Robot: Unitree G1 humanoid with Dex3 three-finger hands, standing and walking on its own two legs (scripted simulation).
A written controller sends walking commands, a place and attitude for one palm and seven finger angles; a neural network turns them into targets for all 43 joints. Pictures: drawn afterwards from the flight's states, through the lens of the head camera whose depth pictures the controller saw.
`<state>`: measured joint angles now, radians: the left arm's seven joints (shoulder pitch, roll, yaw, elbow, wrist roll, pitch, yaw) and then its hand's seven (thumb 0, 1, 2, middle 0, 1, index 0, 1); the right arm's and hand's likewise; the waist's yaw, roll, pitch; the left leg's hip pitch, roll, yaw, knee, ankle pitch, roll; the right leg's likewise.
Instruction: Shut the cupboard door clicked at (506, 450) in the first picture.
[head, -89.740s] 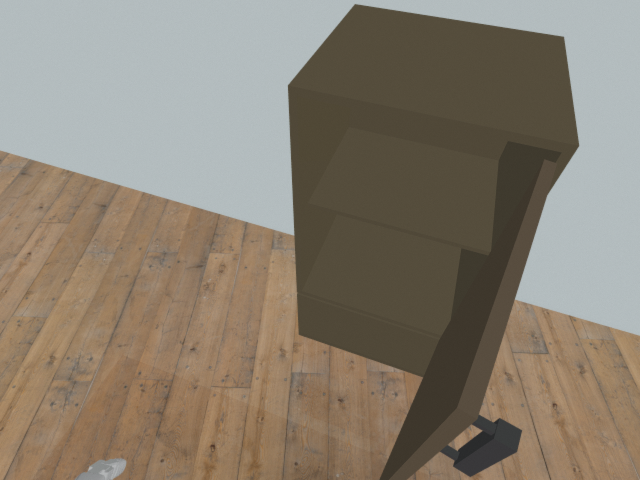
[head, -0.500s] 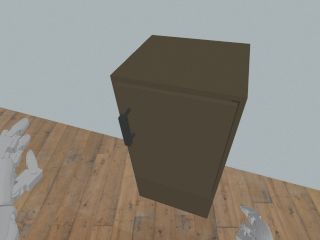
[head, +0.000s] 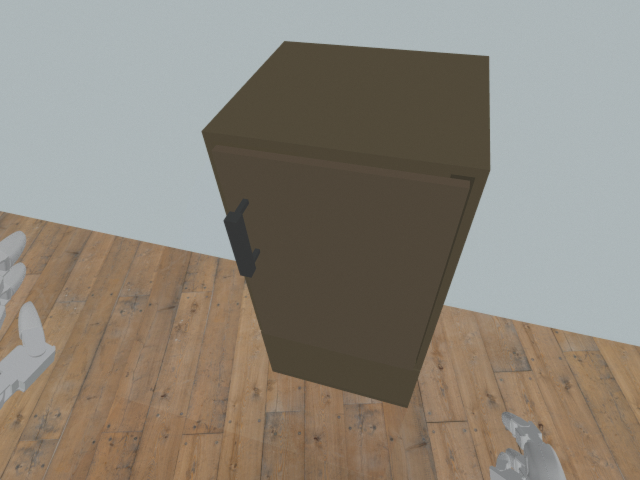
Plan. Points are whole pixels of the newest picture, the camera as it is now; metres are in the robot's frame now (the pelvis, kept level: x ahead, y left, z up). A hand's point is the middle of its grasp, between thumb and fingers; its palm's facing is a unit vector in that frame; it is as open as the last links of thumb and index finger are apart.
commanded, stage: step back with the hand held close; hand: left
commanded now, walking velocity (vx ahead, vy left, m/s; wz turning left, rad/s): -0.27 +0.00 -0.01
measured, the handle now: (245, 238) +0.53 +0.19 -0.05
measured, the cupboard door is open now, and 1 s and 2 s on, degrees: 0 0 0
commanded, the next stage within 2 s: stop stepping back and stand still in 1.54 s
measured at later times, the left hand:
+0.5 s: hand out of the picture +0.14 +0.28 +0.16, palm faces +0.48 -0.76 -0.44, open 7.4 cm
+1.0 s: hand out of the picture +0.12 +0.28 +0.17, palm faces +0.47 -0.75 -0.46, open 7.4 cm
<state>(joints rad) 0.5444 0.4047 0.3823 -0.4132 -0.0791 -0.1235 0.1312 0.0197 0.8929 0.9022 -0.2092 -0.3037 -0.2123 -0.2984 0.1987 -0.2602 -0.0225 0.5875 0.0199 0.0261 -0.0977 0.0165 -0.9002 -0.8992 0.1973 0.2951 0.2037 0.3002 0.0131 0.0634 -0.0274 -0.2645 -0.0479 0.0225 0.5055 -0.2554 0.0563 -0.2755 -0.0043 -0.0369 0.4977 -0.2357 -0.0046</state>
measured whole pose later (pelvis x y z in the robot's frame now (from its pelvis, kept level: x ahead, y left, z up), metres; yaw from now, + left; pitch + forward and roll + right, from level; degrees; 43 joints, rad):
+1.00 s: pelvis -0.08 +0.01 -0.02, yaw +2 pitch +2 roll -3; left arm 0.52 0.45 0.48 -0.52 -0.02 -0.25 0.16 0.02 0.89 0.90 -0.21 -0.30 -0.21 -0.30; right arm 0.24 -0.20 -0.01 0.61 -0.01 -0.06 -0.09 0.02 -0.90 -0.90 0.20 0.30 0.21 0.30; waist -0.02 -0.01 -0.02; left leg -0.50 -0.01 0.00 0.68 -0.22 0.07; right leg -0.41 0.08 0.04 0.63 -0.23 0.02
